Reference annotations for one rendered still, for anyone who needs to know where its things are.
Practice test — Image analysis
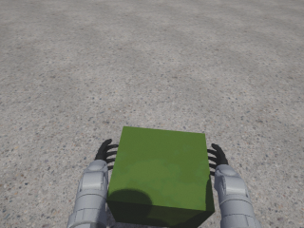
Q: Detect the right robot forearm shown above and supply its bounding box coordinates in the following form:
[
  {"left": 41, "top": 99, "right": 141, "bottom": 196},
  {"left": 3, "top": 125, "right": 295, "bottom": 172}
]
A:
[{"left": 214, "top": 164, "right": 262, "bottom": 228}]

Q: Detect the carton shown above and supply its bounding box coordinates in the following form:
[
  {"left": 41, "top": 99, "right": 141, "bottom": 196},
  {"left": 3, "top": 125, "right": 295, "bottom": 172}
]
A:
[{"left": 106, "top": 126, "right": 216, "bottom": 228}]

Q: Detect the right robot hand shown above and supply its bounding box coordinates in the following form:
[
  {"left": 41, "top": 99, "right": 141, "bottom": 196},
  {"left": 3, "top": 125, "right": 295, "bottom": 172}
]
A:
[{"left": 207, "top": 143, "right": 229, "bottom": 176}]

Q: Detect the left robot forearm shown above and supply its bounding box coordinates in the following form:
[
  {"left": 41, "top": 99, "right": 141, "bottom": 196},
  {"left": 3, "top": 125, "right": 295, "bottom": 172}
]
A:
[{"left": 66, "top": 160, "right": 108, "bottom": 228}]

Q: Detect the left robot hand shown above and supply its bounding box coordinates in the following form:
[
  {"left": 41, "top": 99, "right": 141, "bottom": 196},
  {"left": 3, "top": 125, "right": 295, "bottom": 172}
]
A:
[{"left": 95, "top": 139, "right": 119, "bottom": 170}]

